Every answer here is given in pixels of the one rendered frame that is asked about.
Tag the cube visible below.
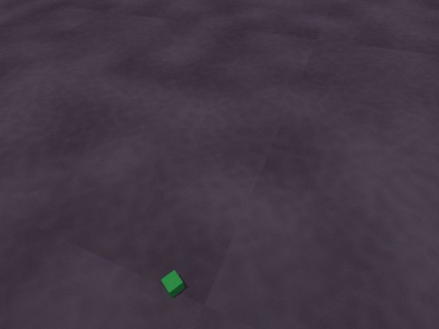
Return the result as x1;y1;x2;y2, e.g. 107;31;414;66
161;270;185;298

